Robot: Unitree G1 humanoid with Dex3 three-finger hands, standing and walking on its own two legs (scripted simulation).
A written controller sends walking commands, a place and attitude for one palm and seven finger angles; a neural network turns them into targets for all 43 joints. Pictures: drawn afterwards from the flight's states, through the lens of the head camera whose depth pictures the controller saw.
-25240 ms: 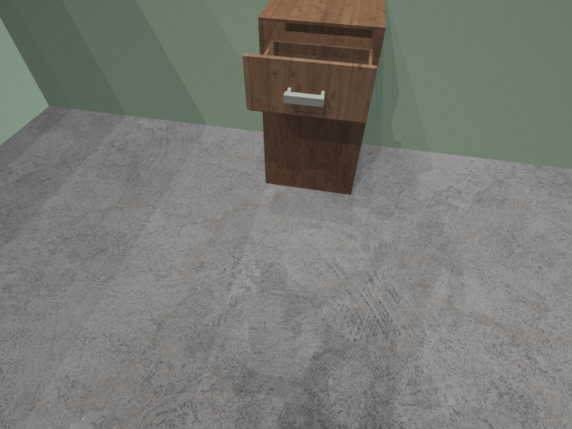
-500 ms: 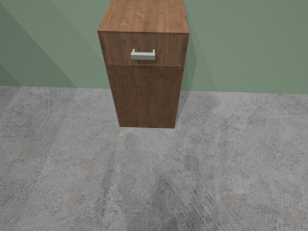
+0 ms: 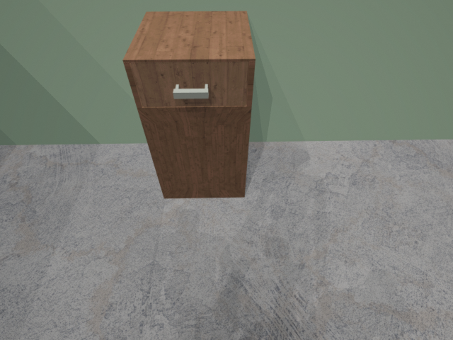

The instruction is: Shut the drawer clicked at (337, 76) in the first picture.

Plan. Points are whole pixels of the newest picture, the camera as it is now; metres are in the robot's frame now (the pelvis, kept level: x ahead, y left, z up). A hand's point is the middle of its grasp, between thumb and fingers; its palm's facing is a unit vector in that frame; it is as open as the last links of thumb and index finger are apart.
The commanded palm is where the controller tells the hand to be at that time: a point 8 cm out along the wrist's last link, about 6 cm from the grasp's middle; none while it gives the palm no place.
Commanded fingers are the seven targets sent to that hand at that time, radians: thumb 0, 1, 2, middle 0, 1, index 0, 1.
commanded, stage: look to check the result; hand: left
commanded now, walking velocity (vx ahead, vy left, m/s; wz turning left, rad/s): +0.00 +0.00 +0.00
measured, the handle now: (191, 90) +0.91 +0.17 -0.07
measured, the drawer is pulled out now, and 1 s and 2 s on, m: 0.00 0.00 0.00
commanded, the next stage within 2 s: stand and wait in 0.58 s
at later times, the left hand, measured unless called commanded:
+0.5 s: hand out of the picture -0.01 +0.13 -0.18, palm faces +0.04 -0.98 -0.18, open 7.4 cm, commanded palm none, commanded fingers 0.00 0.90 0.90 -0.20 -0.30 -0.20 -0.30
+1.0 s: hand out of the picture +0.03 +0.15 -0.17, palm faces +0.02 -0.97 -0.22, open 7.4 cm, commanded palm none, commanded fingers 0.00 0.90 0.90 -0.20 -0.30 -0.20 -0.30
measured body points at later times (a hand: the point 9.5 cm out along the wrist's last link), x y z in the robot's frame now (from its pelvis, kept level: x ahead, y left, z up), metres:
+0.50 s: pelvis +0.01 -0.03 +0.00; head +0.03 -0.04 +0.45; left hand -0.01 +0.19 -0.16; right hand +0.00 -0.24 -0.17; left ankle +0.05 +0.10 -0.74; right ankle -0.03 -0.11 -0.74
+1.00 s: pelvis +0.02 -0.03 +0.00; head +0.04 -0.04 +0.45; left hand +0.03 +0.20 -0.15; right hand +0.03 -0.26 -0.16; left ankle +0.05 +0.10 -0.74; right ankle -0.03 -0.11 -0.74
